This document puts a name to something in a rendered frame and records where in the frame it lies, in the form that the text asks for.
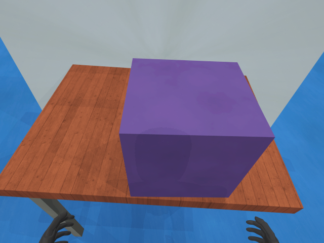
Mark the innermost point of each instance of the robot left hand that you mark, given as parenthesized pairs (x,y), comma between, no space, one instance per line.
(51,234)

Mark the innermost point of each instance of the table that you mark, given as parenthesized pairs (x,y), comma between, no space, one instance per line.
(73,152)

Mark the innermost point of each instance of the robot right hand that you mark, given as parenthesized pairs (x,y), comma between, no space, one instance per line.
(265,231)

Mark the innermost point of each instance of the carton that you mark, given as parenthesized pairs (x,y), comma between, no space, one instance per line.
(190,128)

